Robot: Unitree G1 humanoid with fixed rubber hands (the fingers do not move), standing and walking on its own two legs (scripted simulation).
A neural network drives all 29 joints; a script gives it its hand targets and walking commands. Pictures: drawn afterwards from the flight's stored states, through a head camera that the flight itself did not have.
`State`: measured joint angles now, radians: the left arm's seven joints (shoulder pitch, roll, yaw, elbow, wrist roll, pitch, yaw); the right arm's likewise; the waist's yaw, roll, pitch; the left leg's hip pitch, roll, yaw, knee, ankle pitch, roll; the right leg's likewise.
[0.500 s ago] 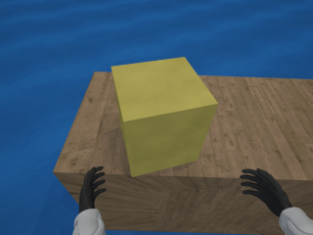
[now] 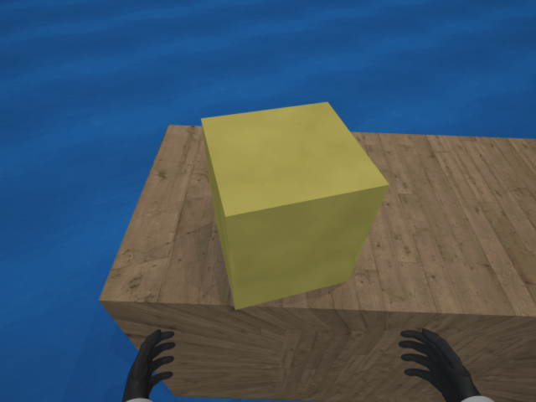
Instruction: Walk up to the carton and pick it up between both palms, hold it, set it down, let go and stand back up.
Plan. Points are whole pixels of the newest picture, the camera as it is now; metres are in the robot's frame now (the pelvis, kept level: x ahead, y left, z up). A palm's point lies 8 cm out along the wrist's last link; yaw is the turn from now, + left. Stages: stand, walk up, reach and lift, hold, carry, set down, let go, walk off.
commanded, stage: set down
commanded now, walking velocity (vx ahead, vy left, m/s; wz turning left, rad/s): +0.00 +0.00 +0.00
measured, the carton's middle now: (280, 207) +0.42 +0.01 +0.06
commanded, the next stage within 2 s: let go in 0.48 s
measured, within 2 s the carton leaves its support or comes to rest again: neither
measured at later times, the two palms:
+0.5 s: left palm out of the picture +0.15 +0.24 -0.08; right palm out of the picture +0.16 -0.21 -0.08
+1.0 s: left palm out of the picture +0.15 +0.24 -0.09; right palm out of the picture +0.15 -0.21 -0.08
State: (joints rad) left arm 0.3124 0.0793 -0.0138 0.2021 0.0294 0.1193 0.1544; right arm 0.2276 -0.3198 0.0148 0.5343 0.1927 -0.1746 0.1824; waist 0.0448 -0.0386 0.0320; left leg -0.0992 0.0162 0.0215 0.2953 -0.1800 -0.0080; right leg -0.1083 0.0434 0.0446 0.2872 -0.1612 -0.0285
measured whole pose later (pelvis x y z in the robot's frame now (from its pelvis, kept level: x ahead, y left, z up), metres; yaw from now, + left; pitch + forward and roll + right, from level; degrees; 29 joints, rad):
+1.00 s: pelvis +0.00 +0.01 +0.00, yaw +0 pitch -4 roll +0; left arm 0.18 0.22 -0.01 0.53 -0.01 0.12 0.02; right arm 0.17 -0.17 -0.04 0.75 -0.02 -0.20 0.03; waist 0.02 -0.02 0.07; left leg -0.09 0.01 0.04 0.39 -0.23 0.01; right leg -0.09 0.03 0.03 0.37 -0.21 -0.01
